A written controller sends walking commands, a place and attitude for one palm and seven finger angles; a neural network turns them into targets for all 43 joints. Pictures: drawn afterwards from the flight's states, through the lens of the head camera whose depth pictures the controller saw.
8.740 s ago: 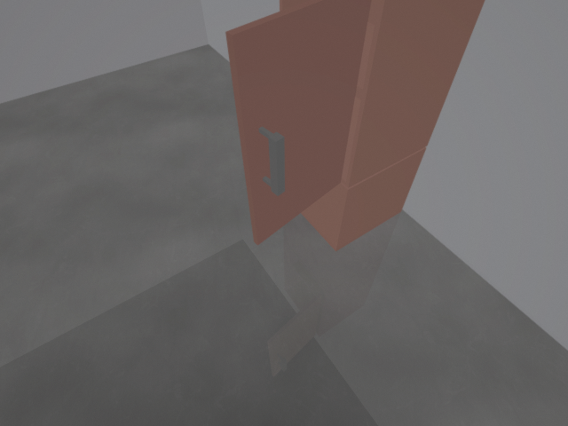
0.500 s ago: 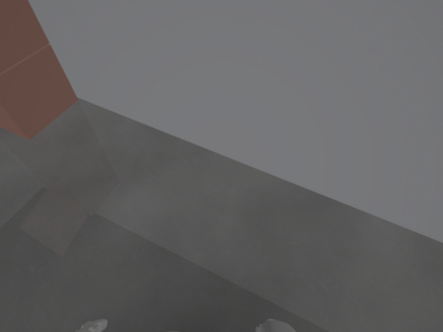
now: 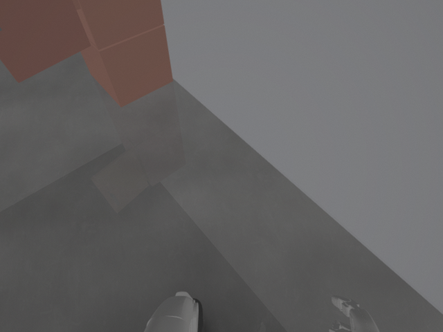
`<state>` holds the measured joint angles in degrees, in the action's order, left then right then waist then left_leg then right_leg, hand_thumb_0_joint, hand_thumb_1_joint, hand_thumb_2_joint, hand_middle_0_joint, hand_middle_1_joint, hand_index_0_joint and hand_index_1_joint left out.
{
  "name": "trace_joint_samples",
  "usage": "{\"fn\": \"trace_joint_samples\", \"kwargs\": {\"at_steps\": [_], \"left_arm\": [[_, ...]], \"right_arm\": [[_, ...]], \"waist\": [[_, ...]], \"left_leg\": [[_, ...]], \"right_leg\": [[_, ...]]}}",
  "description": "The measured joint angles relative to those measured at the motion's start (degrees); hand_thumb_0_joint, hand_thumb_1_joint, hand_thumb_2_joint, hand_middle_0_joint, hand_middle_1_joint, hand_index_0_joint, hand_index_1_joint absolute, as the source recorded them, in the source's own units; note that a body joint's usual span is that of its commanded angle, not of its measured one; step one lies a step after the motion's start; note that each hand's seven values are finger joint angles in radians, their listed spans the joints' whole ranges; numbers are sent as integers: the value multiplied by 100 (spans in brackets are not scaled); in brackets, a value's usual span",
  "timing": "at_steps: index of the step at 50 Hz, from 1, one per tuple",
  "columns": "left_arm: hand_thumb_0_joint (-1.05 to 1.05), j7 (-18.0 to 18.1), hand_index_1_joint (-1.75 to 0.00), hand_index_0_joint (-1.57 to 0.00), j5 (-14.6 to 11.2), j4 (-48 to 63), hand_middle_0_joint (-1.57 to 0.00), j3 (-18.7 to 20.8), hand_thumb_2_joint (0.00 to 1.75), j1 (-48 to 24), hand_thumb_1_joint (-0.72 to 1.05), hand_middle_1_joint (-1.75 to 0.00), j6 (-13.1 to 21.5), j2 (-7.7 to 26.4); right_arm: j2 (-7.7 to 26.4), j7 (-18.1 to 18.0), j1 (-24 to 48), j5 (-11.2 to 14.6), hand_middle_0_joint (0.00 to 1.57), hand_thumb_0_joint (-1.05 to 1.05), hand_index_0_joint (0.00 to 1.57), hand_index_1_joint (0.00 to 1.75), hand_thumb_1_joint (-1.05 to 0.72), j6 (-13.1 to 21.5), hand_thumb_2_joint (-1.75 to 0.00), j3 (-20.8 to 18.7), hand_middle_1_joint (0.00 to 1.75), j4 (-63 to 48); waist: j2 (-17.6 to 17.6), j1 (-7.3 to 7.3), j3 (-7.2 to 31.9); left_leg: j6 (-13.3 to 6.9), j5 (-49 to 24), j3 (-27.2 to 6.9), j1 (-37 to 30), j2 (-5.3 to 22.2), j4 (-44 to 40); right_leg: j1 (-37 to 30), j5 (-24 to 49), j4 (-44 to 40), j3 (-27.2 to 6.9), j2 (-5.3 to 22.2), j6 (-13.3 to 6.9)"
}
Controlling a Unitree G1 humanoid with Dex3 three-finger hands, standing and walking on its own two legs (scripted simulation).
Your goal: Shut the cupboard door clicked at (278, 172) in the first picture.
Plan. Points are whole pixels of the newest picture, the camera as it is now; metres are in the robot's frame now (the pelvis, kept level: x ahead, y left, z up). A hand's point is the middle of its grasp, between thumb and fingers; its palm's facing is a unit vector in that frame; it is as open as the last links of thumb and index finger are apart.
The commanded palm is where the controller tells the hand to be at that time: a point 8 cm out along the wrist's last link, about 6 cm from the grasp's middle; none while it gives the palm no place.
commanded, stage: walk to a spot facing it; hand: left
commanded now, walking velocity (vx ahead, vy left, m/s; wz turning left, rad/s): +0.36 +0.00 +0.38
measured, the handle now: out of the picture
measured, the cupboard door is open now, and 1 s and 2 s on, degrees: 100 100 100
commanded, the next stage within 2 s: turn to face it in 1.42 s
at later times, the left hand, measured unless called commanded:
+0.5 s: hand (154, 216) +0.35 +0.20 -0.14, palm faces +0.05 -0.99 -0.16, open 7.4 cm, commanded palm none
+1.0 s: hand (149, 234) +0.32 +0.21 -0.19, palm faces +0.36 -0.92 -0.16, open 7.3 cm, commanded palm none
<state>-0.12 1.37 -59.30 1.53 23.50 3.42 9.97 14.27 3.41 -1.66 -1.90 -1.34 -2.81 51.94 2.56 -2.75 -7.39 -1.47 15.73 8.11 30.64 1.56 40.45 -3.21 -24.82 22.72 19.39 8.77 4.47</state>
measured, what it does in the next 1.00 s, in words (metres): walks ahead, turning left: left foot, then right foot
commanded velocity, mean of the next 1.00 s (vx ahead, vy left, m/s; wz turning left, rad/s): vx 0.37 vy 0.00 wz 0.25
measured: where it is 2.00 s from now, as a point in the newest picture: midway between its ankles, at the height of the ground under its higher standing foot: (208, 183)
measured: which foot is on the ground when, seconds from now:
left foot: up 0.00-0.02, down 0.04-0.58, up 0.60-0.96, down 0.98-1.00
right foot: down 0.00-0.04, up 0.06-0.54, down 0.56-0.98, up 1.00-1.00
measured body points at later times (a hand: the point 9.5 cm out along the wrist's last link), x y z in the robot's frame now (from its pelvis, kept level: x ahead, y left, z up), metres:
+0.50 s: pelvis +0.22 +0.01 +0.01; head +0.25 +0.03 +0.46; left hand +0.35 +0.25 -0.13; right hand +0.19 -0.23 -0.13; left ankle +0.11 +0.09 -0.73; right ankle +0.33 -0.12 -0.70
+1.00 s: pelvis +0.45 +0.06 -0.01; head +0.46 +0.10 +0.43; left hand +0.30 +0.26 -0.18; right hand +0.63 -0.13 -0.14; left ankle +0.51 +0.17 -0.73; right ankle +0.34 -0.11 -0.71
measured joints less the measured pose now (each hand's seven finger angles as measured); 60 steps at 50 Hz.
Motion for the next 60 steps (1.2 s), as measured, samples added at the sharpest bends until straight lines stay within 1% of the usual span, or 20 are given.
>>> {"fn": "trace_joint_samples", "kwargs": {"at_steps": [2,3,4,6,8,12,16,22,27,30,32,34,38,43,48,50,52,54,56,60], "left_arm": [[1,-36,-30,-20,-33,-131,-20,1,90,214,90,-30,-63,-9],[1,-74,-30,-20,-62,-172,-20,0,90,261,90,-30,-127,-9],[1,-93,-30,-20,-83,-204,-20,3,90,195,90,-30,-220,43],[1,-68,-30,-20,-89,-183,-20,67,90,-59,90,-30,-334,161],[1,-51,-30,-20,-48,-79,-20,130,90,-391,91,-30,-336,228],[1,-96,-30,-20,10,277,-20,152,90,-979,91,-29,-270,202],[1,-129,-30,-20,21,494,-19,143,90,-1356,91,-29,-254,179],[0,-165,-30,-19,3,592,-19,91,90,-1804,91,-29,-277,241],[0,-190,-30,-20,-5,648,-19,36,90,-2025,91,-29,-196,240],[0,-151,-30,-20,3,676,-20,25,90,-2077,91,-29,37,132],[0,-105,-30,-20,-21,650,-20,-5,90,-1949,91,-29,105,32],[0,-51,-30,-20,-45,561,-20,-9,90,-1709,91,-29,121,-46],[-2,103,-30,-20,-108,325,-20,178,90,-1219,95,-30,178,0],[-2,76,-30,-20,-37,-98,-20,161,90,-698,95,-30,137,211],[-1,25,-30,-20,-19,-457,-20,110,90,-119,93,-29,38,227],[0,-15,-30,-20,-47,-558,-20,89,90,28,92,-29,-79,180],[0,-37,-30,-20,-59,-587,-20,65,90,-41,92,-29,-204,178],[1,-45,-30,-20,-46,-534,-19,76,90,-200,92,-29,-242,177],[1,-69,-30,-20,-8,-402,-19,88,90,-421,91,-29,-248,162],[1,-114,-30,-20,17,-72,-19,93,90,-812,91,-29,-229,69]], "right_arm": [[8,-28,50,-29,20,0,20,30,-91,145,-90,54,30,-124],[11,-62,40,-42,20,0,20,30,-91,242,-90,56,30,-194],[-37,-119,21,-13,20,0,20,30,-91,317,-90,55,30,-220],[-155,-206,-97,30,20,0,20,30,-91,380,-90,102,30,-178],[-249,-275,-301,44,20,0,20,30,-91,401,-90,147,30,-77],[-380,-352,-748,66,20,0,20,30,-91,432,-90,166,30,231],[-353,-375,-1197,73,21,-1,20,30,-94,460,-90,95,30,462],[-436,-366,-1849,41,20,0,20,30,-93,471,-90,121,30,756],[-495,-388,-2307,16,20,0,20,30,-91,442,-90,137,30,972],[-499,-366,-2360,92,20,0,20,30,-91,341,-90,118,30,1165],[-490,-347,-2269,96,20,0,20,30,-91,273,-90,91,30,1233],[-486,-328,-2109,79,20,0,20,30,-91,209,-90,59,30,1218],[-513,-269,-1723,46,20,1,20,30,-91,142,-90,9,30,995],[-484,-150,-1129,25,20,0,20,30,-91,148,-90,-33,30,717],[-391,-95,-641,1,20,0,20,30,-91,295,-90,-20,30,455],[-338,-134,-519,-35,20,0,20,30,-91,435,-90,-22,30,329],[-369,-218,-481,-11,20,0,20,30,-91,502,-90,7,30,270],[-414,-285,-579,7,20,0,20,30,-91,504,-90,44,30,283],[-461,-334,-741,12,20,0,20,30,-91,502,-90,80,30,366],[-465,-409,-1117,60,20,-1,20,30,-93,519,-90,48,30,584]], "waist": [[-47,8,44],[-128,63,83],[-101,75,58],[14,14,28],[51,-12,56],[-44,10,153],[-52,180,340],[34,462,483],[-22,672,471],[-193,694,309],[-278,669,235],[-294,627,250],[-235,531,360],[-139,328,435],[-14,102,445],[-10,122,443],[45,109,381],[59,91,407],[43,72,430],[-24,77,488]], "left_leg": [[-250,-190,138,-454,-143,-537],[-408,-580,89,-431,-122,-440],[-477,-474,58,-410,-157,-176],[-472,-85,25,-625,-243,-100],[-392,-16,-63,-933,-308,-393],[-399,-174,-254,-1574,-387,-1157],[-387,-228,-392,-2123,-439,-1789],[-234,-5,-539,-2742,-421,-2235],[-21,642,-617,-2994,-309,-1857],[-42,1164,-765,-2272,-169,251],[-64,1087,-793,-1577,-101,1763],[-25,737,-730,-966,27,2442],[111,139,-635,-110,294,2134],[133,-350,-416,117,400,703],[-71,-315,-115,-433,150,-479],[-263,-503,-62,-499,56,-366],[-345,-223,-6,-626,-32,-184],[-345,-121,-3,-890,-104,-419],[-312,-203,-42,-1203,-169,-814],[-343,-339,-106,-1834,-274,-1602]], "right_leg": [[214,-304,1045,8,192,37],[588,-379,2084,-217,209,9],[1035,-392,3181,-645,176,-37],[1903,-165,4778,-1297,49,-113],[2603,236,5306,-1525,14,-118],[3483,811,4735,-1704,61,-80],[3837,1335,3773,-1780,70,-48],[3551,1683,2195,-1654,-107,-112],[2766,1529,1068,-1412,-451,-311],[2421,1085,1175,-1232,-580,-629],[2120,896,1128,-1071,-601,-613],[1781,890,842,-955,-620,-551],[1166,883,201,-711,-648,-559],[568,670,-179,-493,-595,-409],[186,6,260,-415,-317,-115],[649,-373,1670,-639,-126,-187],[1453,-365,3513,-1206,-182,-320],[2200,-35,4570,-1430,-237,-376],[2765,343,4781,-1487,-204,-367],[3487,969,4212,-1606,-99,-313]]}}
